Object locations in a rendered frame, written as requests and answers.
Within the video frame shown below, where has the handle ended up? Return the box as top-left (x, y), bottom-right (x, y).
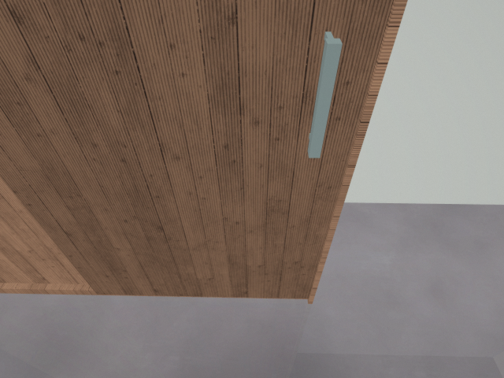
top-left (308, 31), bottom-right (343, 158)

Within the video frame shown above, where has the wardrobe door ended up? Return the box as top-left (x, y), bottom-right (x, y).
top-left (0, 177), bottom-right (88, 284)
top-left (0, 0), bottom-right (394, 298)

